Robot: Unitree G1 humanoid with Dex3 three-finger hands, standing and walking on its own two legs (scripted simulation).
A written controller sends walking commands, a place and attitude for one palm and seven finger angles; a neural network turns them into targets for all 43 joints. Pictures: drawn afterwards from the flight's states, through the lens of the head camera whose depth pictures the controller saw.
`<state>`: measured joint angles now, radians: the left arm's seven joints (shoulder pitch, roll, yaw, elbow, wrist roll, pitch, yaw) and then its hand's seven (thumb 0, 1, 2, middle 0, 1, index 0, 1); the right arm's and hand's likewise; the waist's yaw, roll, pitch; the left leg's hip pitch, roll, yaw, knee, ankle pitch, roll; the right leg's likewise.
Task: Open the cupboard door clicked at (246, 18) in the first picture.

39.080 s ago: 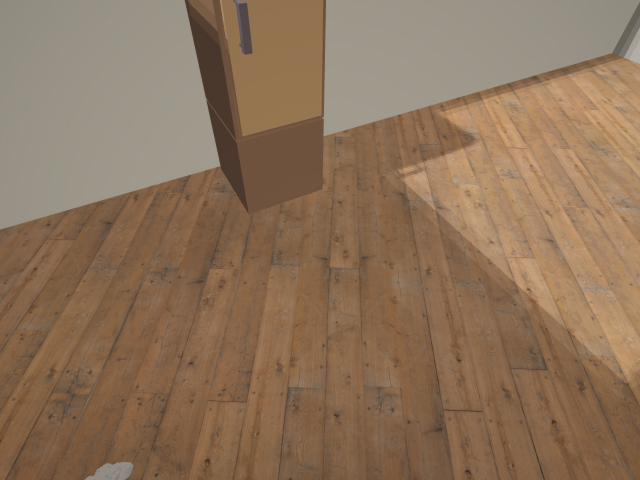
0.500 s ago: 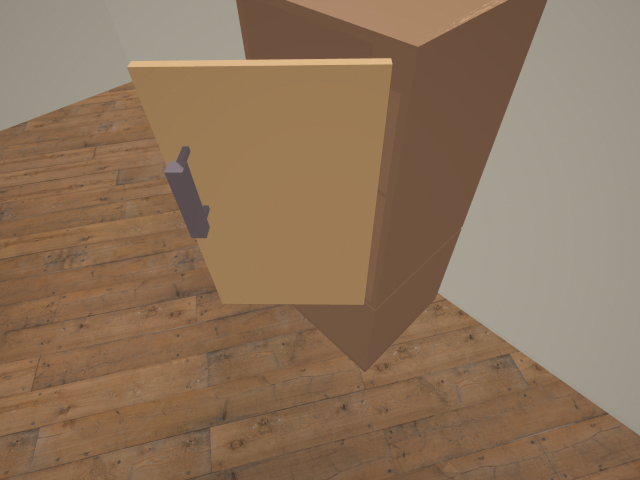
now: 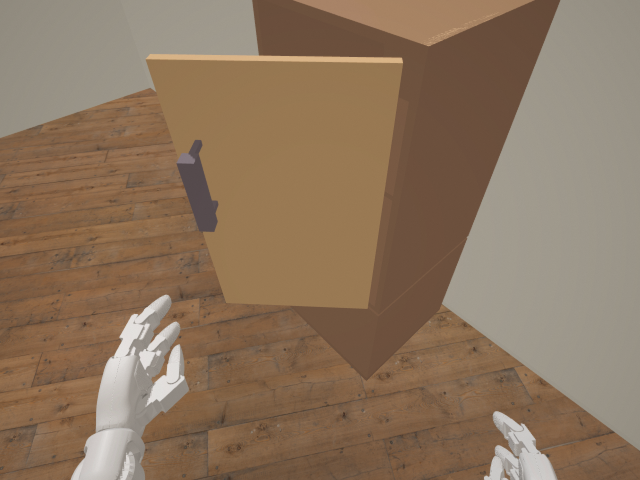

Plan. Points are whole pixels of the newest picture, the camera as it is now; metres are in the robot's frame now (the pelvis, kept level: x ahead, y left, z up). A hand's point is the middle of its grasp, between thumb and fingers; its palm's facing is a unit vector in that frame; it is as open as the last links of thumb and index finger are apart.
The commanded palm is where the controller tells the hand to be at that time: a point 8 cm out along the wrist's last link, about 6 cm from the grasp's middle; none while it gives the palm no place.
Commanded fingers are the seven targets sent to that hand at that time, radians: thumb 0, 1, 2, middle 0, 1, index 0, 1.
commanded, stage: raise the hand with hooked fingers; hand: left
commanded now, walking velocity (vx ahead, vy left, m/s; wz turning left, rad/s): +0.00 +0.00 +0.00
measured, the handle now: (202, 186) +0.55 +0.22 +0.07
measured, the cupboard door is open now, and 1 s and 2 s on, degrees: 44 44 44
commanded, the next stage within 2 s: move the hooked fingers beside the handle in 1.86 s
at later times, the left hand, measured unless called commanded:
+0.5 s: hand (161, 401) +0.22 +0.21 +0.00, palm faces -0.12 -0.99 -0.05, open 10.5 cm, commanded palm +0.18 +0.27 +0.01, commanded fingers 0.00 0.01 0.52 -0.26 -0.87 -0.26 -0.87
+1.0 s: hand (97, 356) +0.25 +0.27 +0.06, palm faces +0.04 -1.00 -0.08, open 13.4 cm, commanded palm +0.22 +0.32 +0.06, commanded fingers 0.00 -0.50 0.30 -0.30 -1.20 -0.30 -1.20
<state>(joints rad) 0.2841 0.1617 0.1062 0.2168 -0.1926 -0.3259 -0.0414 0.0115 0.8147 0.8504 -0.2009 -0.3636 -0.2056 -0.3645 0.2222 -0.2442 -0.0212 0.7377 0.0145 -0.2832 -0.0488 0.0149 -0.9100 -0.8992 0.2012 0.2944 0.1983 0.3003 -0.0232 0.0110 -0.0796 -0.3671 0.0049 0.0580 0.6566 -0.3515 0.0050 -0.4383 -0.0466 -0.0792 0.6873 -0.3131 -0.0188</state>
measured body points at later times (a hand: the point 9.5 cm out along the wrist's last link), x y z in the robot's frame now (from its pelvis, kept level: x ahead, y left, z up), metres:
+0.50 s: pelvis -0.02 +0.01 -0.05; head +0.03 +0.01 +0.40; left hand +0.22 +0.26 +0.01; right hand +0.15 -0.20 -0.14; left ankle -0.01 +0.12 -0.72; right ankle +0.02 -0.10 -0.72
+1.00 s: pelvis -0.01 +0.02 -0.02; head +0.02 +0.03 +0.43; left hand +0.24 +0.32 +0.07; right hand +0.17 -0.22 -0.08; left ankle -0.01 +0.12 -0.72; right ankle +0.02 -0.10 -0.72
